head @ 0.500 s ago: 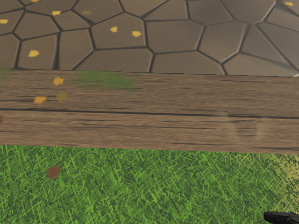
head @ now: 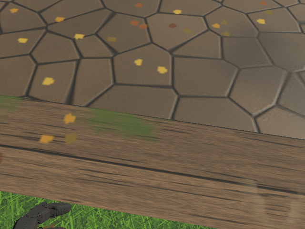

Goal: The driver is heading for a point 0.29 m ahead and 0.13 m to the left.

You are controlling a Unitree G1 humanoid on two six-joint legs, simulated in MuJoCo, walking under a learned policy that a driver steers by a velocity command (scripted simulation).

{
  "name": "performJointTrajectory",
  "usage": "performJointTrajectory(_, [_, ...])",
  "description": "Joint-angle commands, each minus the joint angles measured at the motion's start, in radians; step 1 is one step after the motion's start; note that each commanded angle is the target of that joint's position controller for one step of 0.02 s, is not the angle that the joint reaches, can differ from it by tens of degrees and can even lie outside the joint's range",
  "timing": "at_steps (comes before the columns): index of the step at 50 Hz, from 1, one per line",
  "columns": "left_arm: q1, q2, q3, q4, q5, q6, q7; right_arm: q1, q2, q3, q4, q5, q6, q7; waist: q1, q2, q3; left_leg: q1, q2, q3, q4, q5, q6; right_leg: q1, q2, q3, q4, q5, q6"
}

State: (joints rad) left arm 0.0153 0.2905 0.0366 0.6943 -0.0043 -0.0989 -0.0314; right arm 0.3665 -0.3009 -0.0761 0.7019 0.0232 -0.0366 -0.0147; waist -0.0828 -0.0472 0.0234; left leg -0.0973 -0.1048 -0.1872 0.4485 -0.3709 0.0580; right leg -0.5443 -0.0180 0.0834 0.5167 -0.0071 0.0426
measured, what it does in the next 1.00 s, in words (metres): walks ahead: right foot, then left foot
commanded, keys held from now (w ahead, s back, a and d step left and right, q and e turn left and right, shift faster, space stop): w+q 0.20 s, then no key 0.80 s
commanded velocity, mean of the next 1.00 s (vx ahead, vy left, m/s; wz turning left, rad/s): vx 0.22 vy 0.00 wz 0.26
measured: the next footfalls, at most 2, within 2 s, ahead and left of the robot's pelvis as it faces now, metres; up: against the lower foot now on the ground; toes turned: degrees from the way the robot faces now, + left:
right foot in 0.04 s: +0.20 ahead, -0.13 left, +0.00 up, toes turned +5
left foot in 0.50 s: +0.36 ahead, +0.15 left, +0.00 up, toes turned +12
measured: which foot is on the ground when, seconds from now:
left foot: down 0.00-0.06, up 0.08-0.48, down 0.50-1.00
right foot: up 0.00-0.02, down 0.04-0.50, up 0.52-0.76, down 0.78-1.00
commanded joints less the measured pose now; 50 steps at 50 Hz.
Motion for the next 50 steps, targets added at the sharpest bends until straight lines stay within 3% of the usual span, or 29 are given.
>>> performJointTrajectory(1, [0.058,0.141,0.058,-0.049,-0.004,-0.027,0.004,-0.030,-0.130,-0.035,-0.055,0.000,-0.002,-0.006,0.096,0.183,-0.047,-0.070,0.216,-0.223,0.017,0.272,0.113,0.226,0.017,-0.029,-0.054,-0.066,-0.050])
performJointTrajectory(2, [0.165,0.174,0.072,-0.035,0.011,-0.033,0.010,-0.030,-0.082,-0.017,-0.063,-0.006,-0.003,-0.003,0.147,0.153,-0.136,-0.121,0.162,-0.175,0.181,0.279,0.077,0.416,-0.051,0.019,-0.048,-0.072,-0.094])
performJointTrajectory(3, [0.296,0.252,0.091,-0.024,0.033,-0.034,0.019,0.043,-0.021,0.002,-0.086,-0.002,-0.008,-0.002,0.158,-0.035,-0.289,-0.378,0.052,-0.051,0.507,0.074,0.006,0.767,-0.271,0.306,-0.065,-0.168,-0.206])
performJointTrajectory(4, [0.363,0.257,0.098,0.008,0.017,-0.020,0.008,0.106,-0.042,0.008,-0.103,0.015,-0.015,-0.005,0.141,-0.296,-0.360,-0.621,0.023,0.009,0.759,-0.240,-0.029,0.901,-0.413,0.709,-0.189,-0.457,-0.304])
performJointTrajectory(5, [0.318,0.170,0.074,-0.010,0.002,-0.014,0.009,0.056,-0.135,-0.014,-0.084,0.021,-0.012,-0.005,0.158,-0.158,-0.231,-0.709,0.086,-0.012,0.862,-0.173,-0.041,0.809,-0.393,0.665,-0.232,-0.614,-0.275])
performJointTrajectory(6, [0.277,0.133,0.063,-0.017,0.003,-0.004,0.015,-0.035,-0.159,-0.022,-0.097,0.011,-0.005,-0.004,0.165,-0.078,-0.129,-0.716,0.121,0.028,0.880,-0.094,-0.045,0.690,-0.356,0.509,-0.236,-0.553,-0.237])
performJointTrajectory(7, [0.232,0.114,0.055,-0.017,0.011,0.002,0.018,-0.080,-0.149,-0.023,-0.107,0.000,-0.002,-0.003,0.146,-0.032,-0.060,-0.684,0.150,0.046,0.841,-0.031,-0.047,0.569,-0.313,0.385,-0.255,-0.427,-0.222])
performJointTrajectory(8, [0.206,0.092,0.048,-0.010,0.016,0.002,0.022,-0.096,-0.134,-0.026,-0.111,-0.004,0.001,0.000,0.124,-0.042,-0.026,-0.652,0.181,0.044,0.796,0.011,-0.045,0.493,-0.279,0.297,-0.276,-0.331,-0.214])
performJointTrajectory(10, [0.192,0.081,0.046,0.002,0.014,-0.005,0.025,-0.079,-0.092,-0.020,-0.108,0.007,0.012,0.008,0.102,-0.076,-0.010,-0.591,0.208,0.067,0.746,0.047,-0.045,0.420,-0.240,0.168,-0.322,-0.224,-0.209])
performJointTrajectory(12, [0.199,0.101,0.052,0.024,0.014,-0.014,0.023,-0.112,-0.059,-0.012,-0.123,-0.003,0.017,0.004,0.095,-0.045,0.016,-0.586,0.197,0.077,0.667,0.061,-0.062,0.390,-0.241,0.083,-0.329,0.059,-0.239])
performJointTrajectory(15, [0.184,0.140,0.063,0.047,0.009,-0.005,0.026,-0.137,-0.028,0.003,-0.128,-0.020,0.012,0.007,0.083,-0.031,-0.023,-0.531,0.179,0.115,0.473,0.173,-0.080,0.409,-0.225,-0.055,-0.292,0.400,-0.245])
performJointTrajectory(19, [0.219,0.157,0.061,0.082,-0.011,0.020,0.035,-0.244,-0.012,0.013,-0.139,-0.015,-0.003,0.037,0.126,-0.047,-0.054,-0.387,0.139,0.175,0.211,0.371,-0.067,0.433,-0.191,-0.141,-0.264,0.399,-0.209])
performJointTrajectory(22, [0.225,0.183,0.067,0.103,-0.031,0.033,0.036,-0.251,-0.050,-0.002,-0.148,-0.022,-0.007,0.048,0.102,-0.058,-0.067,-0.317,0.119,0.176,0.092,0.334,-0.025,0.491,-0.220,-0.117,-0.175,0.392,-0.185])
performJointTrajectory(24, [0.236,0.158,0.057,0.115,-0.032,0.036,0.037,-0.138,-0.106,-0.029,-0.108,-0.036,-0.009,0.037,0.040,-0.013,-0.127,-0.100,0.088,0.195,-0.039,0.489,0.027,0.457,-0.160,-0.149,0.012,0.388,-0.131])
performJointTrajectory(25, [0.262,0.115,0.038,0.099,0.002,0.030,0.036,-0.060,-0.182,-0.045,-0.103,-0.051,-0.005,0.023,0.022,0.094,-0.227,0.116,0.243,0.043,0.022,0.928,0.083,0.325,-0.102,-0.190,0.208,0.131,-0.073])
performJointTrajectory(26, [0.360,0.027,-0.002,0.089,0.035,0.028,0.023,-0.074,-0.188,-0.026,-0.119,-0.076,0.003,0.010,0.082,0.303,-0.342,0.351,0.494,-0.254,0.077,1.291,0.274,0.071,0.002,-0.148,0.509,-0.645,-0.002])
performJointTrajectory(27, [0.394,0.067,0.001,0.121,0.018,0.041,0.014,-0.087,-0.104,0.003,-0.117,-0.052,0.008,0.017,0.074,0.230,-0.453,0.326,0.520,-0.279,0.073,1.194,0.333,0.083,-0.041,-0.003,0.588,-0.738,0.014])
performJointTrajectory(28, [0.323,0.119,0.014,0.110,-0.016,0.056,0.011,-0.121,-0.075,0.006,-0.100,-0.036,0.012,0.029,0.061,0.197,-0.358,0.242,0.452,-0.218,0.012,0.948,0.309,0.024,-0.056,-0.018,0.600,-0.697,0.023])
performJointTrajectory(29, [0.258,0.122,0.018,0.105,-0.019,0.069,0.021,-0.179,-0.070,0.008,-0.093,-0.030,0.012,0.032,0.068,0.145,-0.253,0.141,0.396,-0.165,-0.026,0.784,0.247,-0.002,-0.075,-0.027,0.559,-0.655,0.025])
performJointTrajectory(30, [0.230,0.121,0.022,0.107,-0.007,0.086,0.034,-0.230,-0.064,0.012,-0.090,-0.031,0.013,0.032,0.083,0.132,-0.191,0.034,0.365,-0.127,-0.058,0.686,0.206,0.022,-0.086,-0.025,0.502,-0.610,0.034])
performJointTrajectory(32, [0.271,0.100,0.019,0.126,0.001,0.114,0.049,-0.304,-0.092,0.002,-0.085,-0.046,0.021,0.028,0.131,0.172,-0.142,-0.170,0.307,-0.034,-0.110,0.580,0.172,0.182,-0.062,-0.062,0.381,-0.522,0.055])
performJointTrajectory(36, [0.278,0.061,0.010,0.149,0.010,0.121,0.058,-0.320,-0.061,0.008,-0.051,-0.048,0.023,0.015,0.128,0.177,-0.161,-0.235,0.287,-0.001,-0.134,0.335,0.157,0.335,-0.043,-0.084,0.173,-0.304,0.030])
performJointTrajectory(38, [0.272,0.050,0.007,0.155,0.027,0.121,0.052,-0.319,-0.035,0.018,-0.026,-0.040,0.026,0.013,0.141,0.164,-0.139,-0.292,0.246,0.020,-0.134,0.068,0.099,0.431,-0.027,-0.101,0.028,-0.169,-0.002])
performJointTrajectory(39, [0.254,0.063,0.006,0.144,0.043,0.120,0.050,-0.284,-0.011,0.025,-0.001,-0.041,0.026,0.014,0.132,0.136,-0.103,-0.325,0.211,0.032,-0.131,-0.066,0.043,0.448,-0.056,-0.064,-0.031,-0.125,-0.025])
performJointTrajectory(40, [0.226,0.113,0.012,0.122,0.042,0.118,0.052,-0.256,-0.013,0.025,0.015,-0.048,0.027,0.013,0.102,0.068,-0.045,-0.332,0.164,0.059,-0.090,-0.137,-0.003,0.395,-0.120,-0.003,-0.092,-0.171,-0.058])
performJointTrajectory(41, [0.178,0.148,0.023,0.132,0.029,0.117,0.054,-0.228,-0.006,0.022,0.017,-0.043,0.030,0.009,0.057,-0.067,-0.001,-0.244,0.115,0.120,-0.073,-0.048,-0.036,0.228,-0.123,-0.001,-0.122,-0.419,-0.092])
performJointTrajectory(43, [0.146,0.077,0.004,0.133,0.035,0.096,0.051,-0.270,-0.034,0.012,0.027,-0.042,0.032,-0.002,0.073,-0.076,0.023,-0.114,0.115,0.127,-0.005,0.088,-0.040,0.116,-0.096,-0.002,-0.183,-0.511,-0.065])
performJointTrajectory(46, [0.169,0.069,-0.001,0.153,0.021,0.069,0.049,-0.241,-0.031,0.009,0.067,-0.043,0.034,-0.009,0.080,-0.033,-0.006,-0.101,0.129,0.113,0.000,0.199,-0.020,0.195,-0.077,-0.029,-0.140,-0.342,-0.038])
performJointTrajectory(50, [0.204,0.074,-0.003,0.179,0.016,0.068,0.053,-0.233,-0.026,0.006,0.116,-0.033,0.027,-0.006,0.097,0.021,-0.045,-0.082,0.134,0.116,0.012,0.327,-0.024,0.265,-0.063,-0.047,-0.103,-0.206,-0.045])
